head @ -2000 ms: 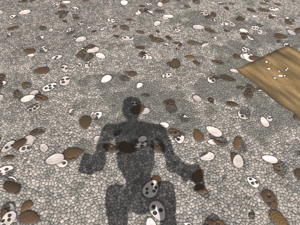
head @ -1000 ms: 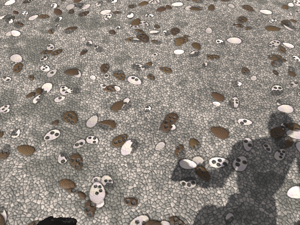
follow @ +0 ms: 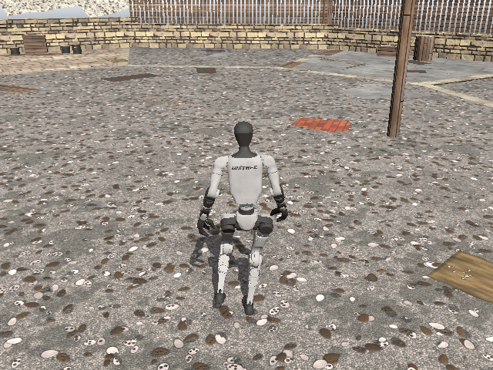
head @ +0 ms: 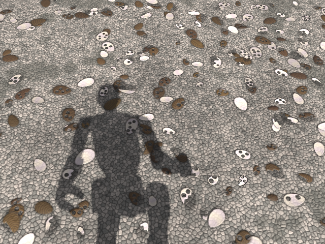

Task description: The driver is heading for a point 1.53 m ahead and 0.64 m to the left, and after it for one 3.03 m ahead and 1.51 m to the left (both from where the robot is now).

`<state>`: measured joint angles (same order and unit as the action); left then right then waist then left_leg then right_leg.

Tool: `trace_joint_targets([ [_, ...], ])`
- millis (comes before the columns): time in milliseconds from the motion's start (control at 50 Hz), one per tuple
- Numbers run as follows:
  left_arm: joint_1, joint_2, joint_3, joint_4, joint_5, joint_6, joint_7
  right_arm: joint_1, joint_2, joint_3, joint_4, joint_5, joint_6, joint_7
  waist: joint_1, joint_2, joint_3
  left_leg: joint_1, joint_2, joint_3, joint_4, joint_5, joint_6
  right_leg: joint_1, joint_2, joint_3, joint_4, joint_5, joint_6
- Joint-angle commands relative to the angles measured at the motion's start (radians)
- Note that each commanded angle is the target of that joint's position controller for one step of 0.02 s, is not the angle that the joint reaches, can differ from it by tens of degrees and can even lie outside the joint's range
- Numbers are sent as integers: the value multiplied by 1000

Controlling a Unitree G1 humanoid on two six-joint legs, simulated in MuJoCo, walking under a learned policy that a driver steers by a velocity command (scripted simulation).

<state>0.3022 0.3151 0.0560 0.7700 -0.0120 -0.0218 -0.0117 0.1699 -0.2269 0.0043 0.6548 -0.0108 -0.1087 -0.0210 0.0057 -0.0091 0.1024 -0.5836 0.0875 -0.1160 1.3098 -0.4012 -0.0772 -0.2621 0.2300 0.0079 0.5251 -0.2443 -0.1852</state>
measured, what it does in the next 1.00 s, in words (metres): walks ahead, turning left: left foot, then right foot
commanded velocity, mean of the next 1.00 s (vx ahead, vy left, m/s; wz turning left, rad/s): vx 0.11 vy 0.00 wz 0.63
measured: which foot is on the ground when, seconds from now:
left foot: up 0.00-0.18, down 0.20-0.76, up 0.78-1.00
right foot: down 0.00-0.20, up 0.22-0.74, down 0.76-1.00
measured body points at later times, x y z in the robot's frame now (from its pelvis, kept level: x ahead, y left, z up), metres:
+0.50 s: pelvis +0.25 +0.09 +0.01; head +0.30 +0.12 +0.45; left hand +0.39 +0.39 -0.09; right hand +0.45 -0.15 -0.08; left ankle +0.35 +0.15 -0.72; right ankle +0.37 -0.08 -0.66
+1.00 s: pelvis +0.35 +0.05 +0.02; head +0.39 +0.06 +0.47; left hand +0.33 +0.37 -0.06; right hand +0.65 -0.10 -0.08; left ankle +0.25 +0.16 -0.63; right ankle +0.44 -0.02 -0.72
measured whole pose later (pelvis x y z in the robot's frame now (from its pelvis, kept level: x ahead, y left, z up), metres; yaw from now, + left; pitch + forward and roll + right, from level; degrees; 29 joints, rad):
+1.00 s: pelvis +0.35 +0.05 +0.02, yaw +43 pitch +0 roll -1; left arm 0.06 0.24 0.05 0.65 0.02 0.01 0.05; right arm 0.26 -0.38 -0.10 0.58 0.04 0.08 -0.02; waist -0.02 0.05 0.07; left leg -0.58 0.02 -0.09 1.20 -0.36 -0.12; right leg -0.23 0.01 -0.05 0.42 -0.20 -0.03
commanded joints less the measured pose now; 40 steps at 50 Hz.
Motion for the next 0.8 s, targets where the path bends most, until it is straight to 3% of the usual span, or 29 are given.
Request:
trace_joint_targets([
  [20,-193,84,21,-130,-23,-65,22,72,-138,-53,-44,0,-15,-13,-69,113,-65,49,22,94,-320,106,-21,-124,-301,235,-209,788,-121],
  [40,-152,80,21,-103,-16,-57,36,37,-77,-32,-47,-5,-25,-6,-38,77,-99,142,-13,137,-470,277,-8,-157,-227,134,-191,770,-79],
  [60,-67,64,17,-70,-8,-51,46,9,-46,-22,-37,-12,-35,9,15,45,-144,216,-56,165,-574,523,7,-132,-192,85,-178,680,-47],
  [80,-4,63,14,-40,-4,-48,48,-12,-50,-26,-32,-4,-38,25,50,21,-165,240,-89,176,-662,676,21,-79,-197,71,-179,598,-21],
  [120,36,71,11,-8,4,-43,45,-74,-83,-36,-53,16,-34,46,81,-53,-142,239,-105,158,-761,741,59,-8,-246,82,-173,519,11],
  [160,4,87,16,-9,19,-39,45,-59,-156,-67,-63,20,-31,61,47,-81,-144,247,-140,151,-790,656,101,75,-276,78,-72,591,47],
  [180,-36,99,22,-25,23,-33,49,26,-200,-90,-43,17,-29,67,-8,-87,-177,298,-170,165,-794,606,115,114,-277,64,31,686,74],
  [200,-96,106,25,-47,23,-25,53,162,-222,-107,-10,14,-26,71,-94,-87,-215,390,-171,163,-808,601,129,111,-269,41,199,744,106],
  [220,-127,87,22,-81,36,-20,57,282,-258,-118,10,12,-22,66,-149,19,-263,528,-72,42,-824,875,167,11,-199,-1,531,475,153],
  [240,91,-20,-2,-83,59,-17,41,210,-290,-104,-32,-16,-17,64,5,291,-363,795,175,-373,-763,1212,346,-293,-55,24,915,-447,227],
  [260,165,39,-8,-89,26,-15,22,151,-287,-107,-78,-28,-4,60,6,245,-526,874,268,-682,-893,851,444,-389,-75,171,1052,-379,233],
  [280,48,104,7,-101,7,-2,18,62,-252,-110,-123,-8,21,50,-26,117,-433,750,226,-638,-943,438,414,-430,-126,180,1036,-282,218],
  [300,-73,113,13,-127,17,11,26,30,-206,-95,-133,10,48,39,-38,-19,-294,568,151,-543,-990,205,355,-449,-148,151,965,-202,209],
  [320,-114,95,11,-147,26,22,34,18,-207,-90,-139,14,62,30,-17,-47,-225,437,113,-521,-1027,109,330,-437,-159,150,901,-163,207],
  [360,-101,72,13,-153,30,31,40,-13,-210,-94,-148,11,77,21,25,21,-164,297,14,-437,-1062,76,281,-359,-178,151,718,-127,205],
  [400,-100,42,10,-137,32,22,48,-5,-209,-100,-146,16,87,13,20,61,-181,291,-29,-377,-1041,224,258,-322,-167,128,549,-115,219],
  [460,-145,42,16,-136,26,20,59,23,-246,-120,-140,29,112,-10,2,88,-246,359,-30,-403,-1009,272,238,-319,-154,158,427,-80,251],
  [540,-216,58,27,-137,14,10,60,20,-251,-133,-145,37,148,-29,-25,137,-217,368,-63,-447,-1017,88,196,-313,-150,188,309,-12,264],
  [640,-283,65,36,-139,5,-28,47,30,-244,-143,-150,33,165,-27,-56,175,-188,417,-80,-517,-983,133,223,-238,-131,202,148,-23,254],
  [720,-250,98,54,-118,-4,-48,29,6,-247,-147,-168,40,166,-20,-31,184,-189,418,-101,-594,-929,209,208,-60,-141,200,-81,24,231],
  [740,-224,105,60,-106,-6,-48,28,-3,-234,-142,-171,49,166,-16,-11,145,-196,374,-138,-571,-874,119,182,39,-181,193,-195,127,214],
  [760,-238,124,63,-113,2,-40,31,64,-188,-127,-156,50,167,-12,-46,36,-250,289,-203,-480,-743,-130,143,187,-315,261,-211,198,158],
  [780,-248,186,69,-130,34,-23,34,75,-183,-122,-180,56,164,-7,-65,-202,-245,89,-308,-268,-556,-255,99,267,-497,451,-199,359,20],
  [800,-245,148,69,-141,57,-19,34,90,-266,-144,-176,49,153,3,-53,-234,-239,37,-268,-181,-327,-227,50,207,-593,522,-208,374,-61],
])
Next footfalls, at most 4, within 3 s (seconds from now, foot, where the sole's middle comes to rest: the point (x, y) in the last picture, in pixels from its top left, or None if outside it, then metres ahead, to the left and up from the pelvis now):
0.20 left None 0.39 0.15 -0.76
0.76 right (164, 233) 0.47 0.00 -0.76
1.22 left None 0.27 0.20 -0.76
1.78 right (130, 174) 0.72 0.15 -0.76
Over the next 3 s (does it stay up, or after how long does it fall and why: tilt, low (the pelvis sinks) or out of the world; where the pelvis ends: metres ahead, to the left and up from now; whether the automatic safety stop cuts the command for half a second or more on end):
stays up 1.66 0.43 0.00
